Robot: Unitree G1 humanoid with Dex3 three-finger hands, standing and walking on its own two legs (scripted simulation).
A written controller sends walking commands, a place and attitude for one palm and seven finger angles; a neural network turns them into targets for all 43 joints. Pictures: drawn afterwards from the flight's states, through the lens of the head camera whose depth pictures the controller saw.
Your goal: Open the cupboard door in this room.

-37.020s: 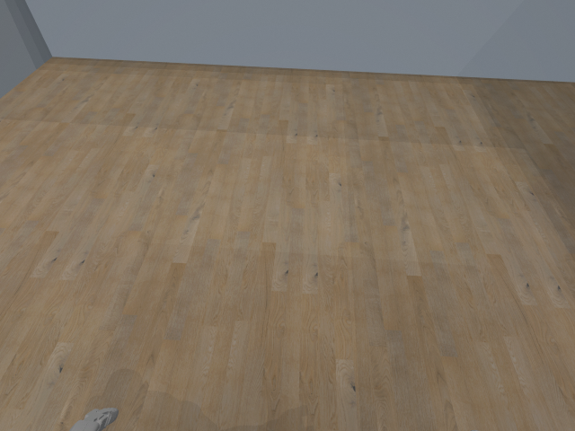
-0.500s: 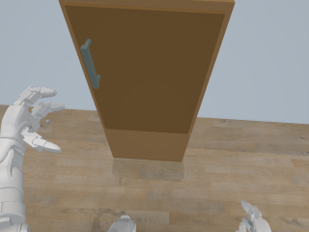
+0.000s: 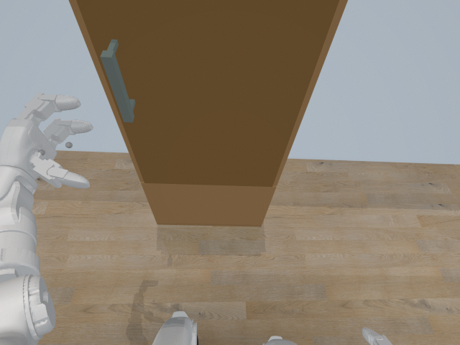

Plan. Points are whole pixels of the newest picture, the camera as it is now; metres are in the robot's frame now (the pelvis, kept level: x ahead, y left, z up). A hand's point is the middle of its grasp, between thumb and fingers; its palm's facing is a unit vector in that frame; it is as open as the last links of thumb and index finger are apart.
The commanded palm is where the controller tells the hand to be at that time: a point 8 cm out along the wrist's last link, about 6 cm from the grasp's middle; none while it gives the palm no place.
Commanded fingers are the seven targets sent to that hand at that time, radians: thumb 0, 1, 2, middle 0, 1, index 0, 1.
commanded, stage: move the hooked fingers beside the handle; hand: left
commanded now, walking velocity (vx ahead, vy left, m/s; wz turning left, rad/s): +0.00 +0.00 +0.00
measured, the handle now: (121, 83) +0.57 +0.24 +0.09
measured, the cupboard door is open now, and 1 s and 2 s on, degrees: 0 0 0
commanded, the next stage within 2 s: slide the fingers in behind the handle in 1.62 s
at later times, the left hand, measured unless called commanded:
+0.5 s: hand (75, 111) +0.48 +0.29 +0.10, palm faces +0.03 -1.00 +0.01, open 14.0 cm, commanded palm +0.47 +0.33 +0.10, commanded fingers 0.00 -0.50 0.30 -0.30 -1.20 -0.30 -1.20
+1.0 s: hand (82, 94) +0.52 +0.29 +0.10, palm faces +0.02 -1.00 -0.01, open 14.0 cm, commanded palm +0.51 +0.33 +0.09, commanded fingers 0.00 -0.50 0.30 -0.30 -1.20 -0.30 -1.20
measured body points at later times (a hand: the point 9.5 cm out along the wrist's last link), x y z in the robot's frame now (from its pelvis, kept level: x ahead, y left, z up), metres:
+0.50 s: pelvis +0.01 +0.00 -0.01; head +0.12 +0.02 +0.42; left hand +0.47 +0.34 +0.11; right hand +0.02 -0.28 -0.11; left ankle +0.08 +0.11 -0.69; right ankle -0.02 -0.14 -0.69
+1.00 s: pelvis +0.01 +0.00 -0.02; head +0.15 +0.03 +0.40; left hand +0.51 +0.35 +0.11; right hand +0.00 -0.28 -0.12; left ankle +0.08 +0.11 -0.69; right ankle -0.02 -0.14 -0.69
